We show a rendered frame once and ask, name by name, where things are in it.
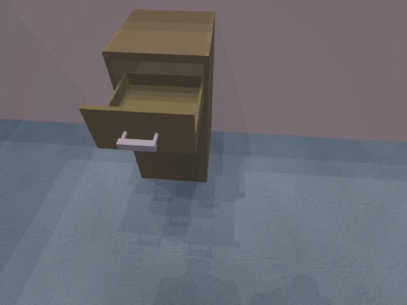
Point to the drawer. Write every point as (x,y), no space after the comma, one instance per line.
(146,103)

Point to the handle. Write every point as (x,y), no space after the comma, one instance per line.
(136,144)

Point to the cabinet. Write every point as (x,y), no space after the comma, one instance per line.
(169,42)

